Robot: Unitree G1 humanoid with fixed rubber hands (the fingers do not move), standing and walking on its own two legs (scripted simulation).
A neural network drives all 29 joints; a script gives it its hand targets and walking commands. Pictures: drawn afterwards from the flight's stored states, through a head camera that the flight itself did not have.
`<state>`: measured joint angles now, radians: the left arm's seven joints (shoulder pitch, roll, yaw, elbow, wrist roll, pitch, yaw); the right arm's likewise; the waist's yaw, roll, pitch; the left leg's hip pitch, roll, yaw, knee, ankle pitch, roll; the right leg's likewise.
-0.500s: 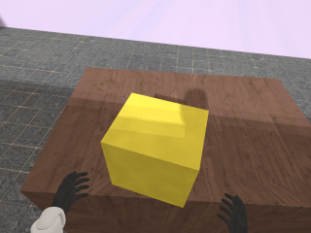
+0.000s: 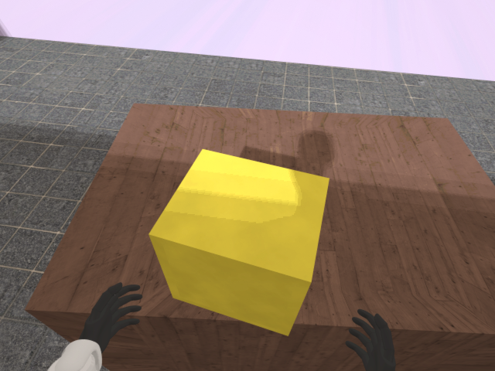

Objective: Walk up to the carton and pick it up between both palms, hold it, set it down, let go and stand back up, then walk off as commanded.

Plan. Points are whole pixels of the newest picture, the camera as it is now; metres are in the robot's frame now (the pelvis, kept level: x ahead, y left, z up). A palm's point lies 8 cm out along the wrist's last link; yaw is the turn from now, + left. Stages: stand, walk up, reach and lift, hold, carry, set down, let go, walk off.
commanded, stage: set down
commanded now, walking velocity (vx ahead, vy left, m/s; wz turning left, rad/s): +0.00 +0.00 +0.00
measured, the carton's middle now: (245, 242) +0.37 +0.04 -0.04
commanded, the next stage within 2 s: let go in 0.18 s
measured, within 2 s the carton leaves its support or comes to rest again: neither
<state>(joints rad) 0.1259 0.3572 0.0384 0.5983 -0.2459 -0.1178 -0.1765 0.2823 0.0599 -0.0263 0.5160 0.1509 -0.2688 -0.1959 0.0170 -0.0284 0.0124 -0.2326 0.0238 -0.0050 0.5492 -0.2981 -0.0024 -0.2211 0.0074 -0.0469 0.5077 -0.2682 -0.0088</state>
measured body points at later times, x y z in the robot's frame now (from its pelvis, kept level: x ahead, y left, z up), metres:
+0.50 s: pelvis +0.00 +0.00 +0.00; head +0.00 +0.02 +0.45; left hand +0.19 +0.27 -0.06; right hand +0.17 -0.18 -0.06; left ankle +0.00 +0.12 -0.73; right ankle +0.00 -0.11 -0.73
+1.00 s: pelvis +0.00 +0.00 +0.00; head +0.00 +0.02 +0.45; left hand +0.16 +0.29 -0.09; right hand +0.13 -0.27 -0.09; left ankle +0.00 +0.12 -0.73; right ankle +0.00 -0.11 -0.73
